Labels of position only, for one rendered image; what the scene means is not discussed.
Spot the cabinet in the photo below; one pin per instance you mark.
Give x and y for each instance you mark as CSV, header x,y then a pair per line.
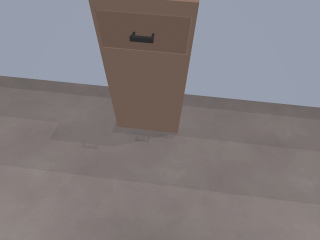
x,y
146,87

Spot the drawer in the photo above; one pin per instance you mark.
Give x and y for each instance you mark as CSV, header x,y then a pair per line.
x,y
171,32

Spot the handle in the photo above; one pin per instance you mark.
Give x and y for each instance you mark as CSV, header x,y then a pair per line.
x,y
141,39

